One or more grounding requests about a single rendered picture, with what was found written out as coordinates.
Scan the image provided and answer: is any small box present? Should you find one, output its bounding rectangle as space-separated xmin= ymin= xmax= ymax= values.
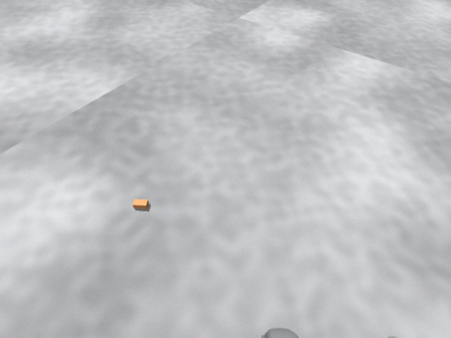
xmin=133 ymin=199 xmax=149 ymax=209

